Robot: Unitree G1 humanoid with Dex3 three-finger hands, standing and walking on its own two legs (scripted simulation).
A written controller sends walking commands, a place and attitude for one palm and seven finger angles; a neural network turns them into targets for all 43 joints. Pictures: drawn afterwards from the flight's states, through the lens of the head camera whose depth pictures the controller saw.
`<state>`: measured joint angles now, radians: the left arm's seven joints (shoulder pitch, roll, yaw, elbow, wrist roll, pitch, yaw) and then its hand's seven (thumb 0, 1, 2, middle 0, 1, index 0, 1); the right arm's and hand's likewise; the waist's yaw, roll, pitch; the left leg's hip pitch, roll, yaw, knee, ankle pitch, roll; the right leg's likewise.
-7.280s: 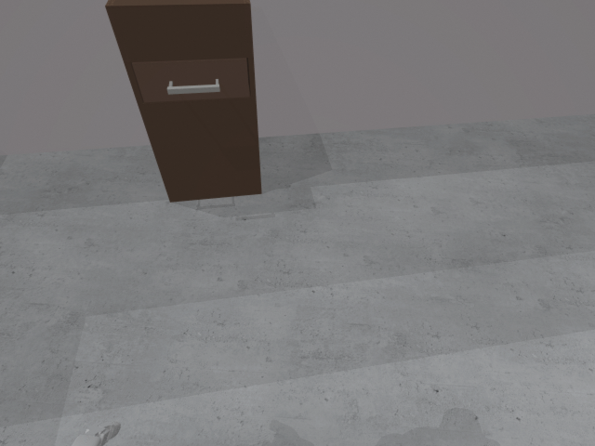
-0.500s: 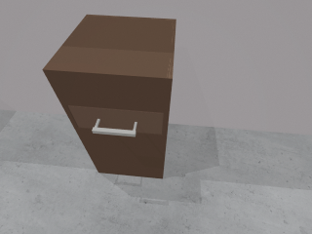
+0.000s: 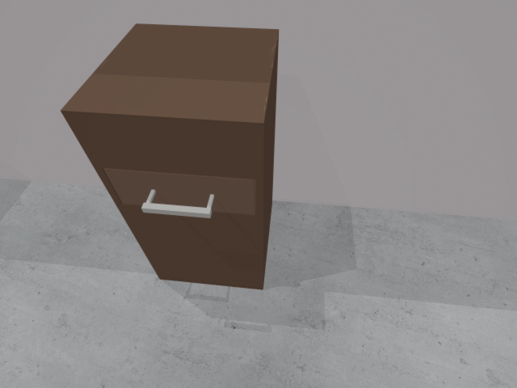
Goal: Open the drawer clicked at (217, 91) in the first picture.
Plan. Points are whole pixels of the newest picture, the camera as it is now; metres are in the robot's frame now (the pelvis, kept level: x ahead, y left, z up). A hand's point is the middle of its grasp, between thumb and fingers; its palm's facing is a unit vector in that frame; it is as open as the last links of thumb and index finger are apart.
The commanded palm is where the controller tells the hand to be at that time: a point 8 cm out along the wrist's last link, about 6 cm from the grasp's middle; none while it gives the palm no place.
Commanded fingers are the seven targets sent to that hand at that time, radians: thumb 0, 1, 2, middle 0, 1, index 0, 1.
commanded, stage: come to a stop and stand still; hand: left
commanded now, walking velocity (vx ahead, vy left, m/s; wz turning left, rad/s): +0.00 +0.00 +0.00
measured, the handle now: (179, 203) +0.56 +0.25 -0.17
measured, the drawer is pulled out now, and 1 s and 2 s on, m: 0.00 0.00 0.00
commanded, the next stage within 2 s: look again from close up in 0.38 s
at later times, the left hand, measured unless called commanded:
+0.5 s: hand out of the picture -0.07 +0.15 -0.17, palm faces +0.06 -0.99 -0.14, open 7.4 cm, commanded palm none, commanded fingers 0.00 0.90 0.90 -0.20 -0.30 -0.20 -0.30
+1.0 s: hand out of the picture -0.01 +0.22 -0.16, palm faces +0.05 -0.98 -0.21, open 7.3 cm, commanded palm none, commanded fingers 0.00 0.90 0.90 -0.20 -0.30 -0.20 -0.30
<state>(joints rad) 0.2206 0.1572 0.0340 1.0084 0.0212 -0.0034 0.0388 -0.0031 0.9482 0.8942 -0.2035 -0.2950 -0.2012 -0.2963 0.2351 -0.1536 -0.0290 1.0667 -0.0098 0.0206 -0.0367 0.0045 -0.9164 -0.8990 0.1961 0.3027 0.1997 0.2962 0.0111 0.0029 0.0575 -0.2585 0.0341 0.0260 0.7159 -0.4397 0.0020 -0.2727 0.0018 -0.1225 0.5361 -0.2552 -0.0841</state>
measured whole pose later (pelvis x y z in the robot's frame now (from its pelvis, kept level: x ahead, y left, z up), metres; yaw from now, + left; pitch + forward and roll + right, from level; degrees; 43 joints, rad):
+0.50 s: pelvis -0.02 +0.00 +0.01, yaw -1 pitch -1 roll +0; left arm 0.37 0.10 0.00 1.13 0.01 -0.01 0.03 0.01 0.91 0.89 -0.20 -0.29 -0.20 -0.30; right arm 0.40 -0.08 0.02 1.14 -0.02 0.00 -0.03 0.00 -0.91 -0.90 0.20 0.30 0.20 0.30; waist 0.02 0.00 0.01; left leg -0.20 0.04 0.04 0.46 -0.26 -0.01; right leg -0.25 0.03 -0.12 0.41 -0.16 -0.08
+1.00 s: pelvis -0.02 +0.05 +0.00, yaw -1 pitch -1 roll +0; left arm 0.32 0.13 0.00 1.08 0.01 -0.02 0.04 0.01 0.93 0.89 -0.20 -0.29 -0.20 -0.30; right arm 0.37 -0.12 0.03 1.08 -0.02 -0.03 -0.02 0.01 -0.91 -0.90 0.20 0.30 0.20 0.30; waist 0.01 0.03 -0.01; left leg -0.15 -0.05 0.08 0.43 -0.27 0.07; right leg -0.26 -0.05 -0.08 0.47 -0.19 0.00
